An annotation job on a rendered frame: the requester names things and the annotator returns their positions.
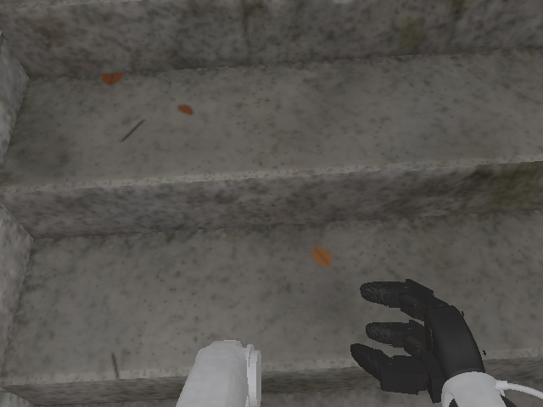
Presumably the left robot thigh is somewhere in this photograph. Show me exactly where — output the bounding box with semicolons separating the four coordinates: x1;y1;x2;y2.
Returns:
176;341;261;407

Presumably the robot right forearm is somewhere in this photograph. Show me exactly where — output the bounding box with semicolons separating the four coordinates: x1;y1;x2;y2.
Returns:
441;371;517;407

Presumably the right robot hand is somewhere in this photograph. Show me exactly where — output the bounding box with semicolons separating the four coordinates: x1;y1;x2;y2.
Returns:
350;279;486;404

